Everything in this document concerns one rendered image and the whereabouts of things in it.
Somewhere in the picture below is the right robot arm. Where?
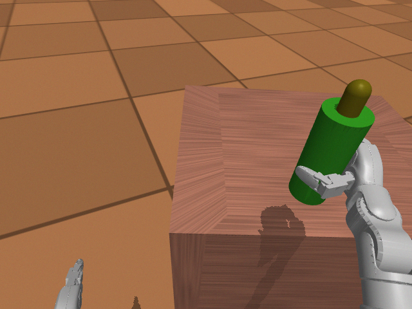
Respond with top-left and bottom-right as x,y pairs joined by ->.
346,184 -> 412,309

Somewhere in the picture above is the left robot hand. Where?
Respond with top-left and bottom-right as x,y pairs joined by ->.
54,259 -> 84,309

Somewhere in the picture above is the right robot hand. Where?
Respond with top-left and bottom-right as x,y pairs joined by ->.
295,129 -> 383,199

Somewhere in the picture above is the bottle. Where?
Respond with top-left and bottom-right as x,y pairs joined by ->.
289,79 -> 375,205

